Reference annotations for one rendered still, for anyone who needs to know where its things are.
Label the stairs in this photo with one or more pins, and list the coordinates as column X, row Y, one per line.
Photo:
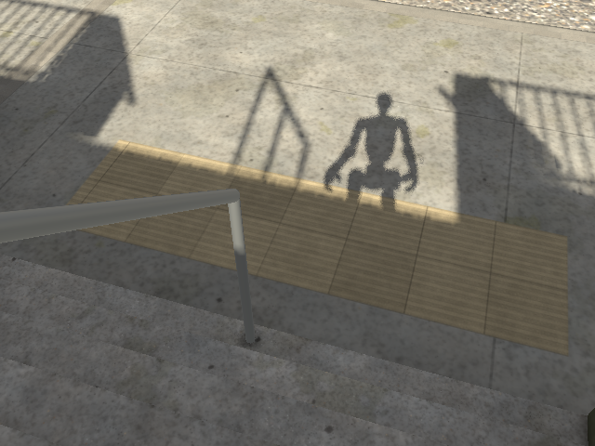
column 87, row 363

